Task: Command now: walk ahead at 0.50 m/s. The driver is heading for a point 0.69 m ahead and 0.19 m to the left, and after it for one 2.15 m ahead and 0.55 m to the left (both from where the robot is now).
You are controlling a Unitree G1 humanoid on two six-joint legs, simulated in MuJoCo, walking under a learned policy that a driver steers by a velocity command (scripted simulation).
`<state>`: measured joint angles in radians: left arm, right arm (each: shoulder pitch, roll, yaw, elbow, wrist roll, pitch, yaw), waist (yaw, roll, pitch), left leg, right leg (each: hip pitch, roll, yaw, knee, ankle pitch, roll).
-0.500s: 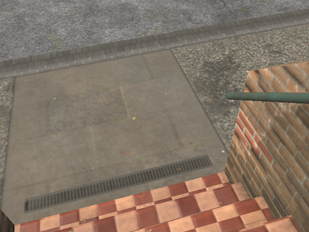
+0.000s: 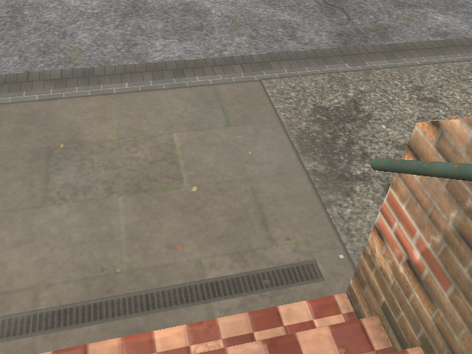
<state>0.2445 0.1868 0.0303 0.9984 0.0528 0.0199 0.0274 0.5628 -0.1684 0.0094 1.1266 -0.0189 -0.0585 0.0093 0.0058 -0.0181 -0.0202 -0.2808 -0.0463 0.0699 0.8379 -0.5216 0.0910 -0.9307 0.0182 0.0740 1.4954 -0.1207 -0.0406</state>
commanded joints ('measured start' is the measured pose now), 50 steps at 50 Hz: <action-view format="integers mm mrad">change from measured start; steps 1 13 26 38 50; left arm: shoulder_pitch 89 -52 236 303 117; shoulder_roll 52 80 168 182 58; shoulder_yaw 16 13 3 30 10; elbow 21 -75 20 61 -55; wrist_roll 2 -51 -38 11 28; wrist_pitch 2 -73 -115 -59 -15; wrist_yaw -20 -39 -26 35 -3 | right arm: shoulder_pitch -37 -23 -98 -369 -163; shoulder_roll -159 -115 -47 -117 -172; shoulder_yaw -20 -25 -67 -75 -45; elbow -57 -49 -87 -242 -174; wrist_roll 25 -28 -47 21 -2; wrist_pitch -36 0 95 39 18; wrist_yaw -24 -53 -24 9 -30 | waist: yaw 88 -61 -91 47 85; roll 136 117 -108 -73 108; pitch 115 155 66 171 33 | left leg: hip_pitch -205 24 -410 -125 -301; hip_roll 243 166 23 124 177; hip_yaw -340 -316 -136 -64 -503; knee -259 230 569 -498 -239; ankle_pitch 521 538 524 672 751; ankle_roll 49 126 -59 41 166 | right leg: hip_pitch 108 479 412 690 213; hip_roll -34 -107 -329 -315 -57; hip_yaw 29 -13 75 -60 -93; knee -219 -1060 -894 -361 -91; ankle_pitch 375 551 356 143 174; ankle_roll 10 -45 -133 -135 105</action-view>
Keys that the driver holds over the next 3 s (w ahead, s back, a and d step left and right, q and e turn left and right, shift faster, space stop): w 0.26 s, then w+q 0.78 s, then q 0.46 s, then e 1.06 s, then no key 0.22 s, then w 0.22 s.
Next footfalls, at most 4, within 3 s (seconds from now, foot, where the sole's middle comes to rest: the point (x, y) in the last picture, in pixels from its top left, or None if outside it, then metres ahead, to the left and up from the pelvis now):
0.32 right None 0.28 -0.11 -0.94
0.80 left None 0.47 0.09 -1.14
1.30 right None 0.73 0.05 -1.34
1.82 left None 0.66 0.28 -1.34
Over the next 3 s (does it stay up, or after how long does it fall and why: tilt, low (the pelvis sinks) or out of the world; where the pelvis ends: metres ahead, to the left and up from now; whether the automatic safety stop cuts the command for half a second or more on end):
stays up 0.73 0.13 -0.59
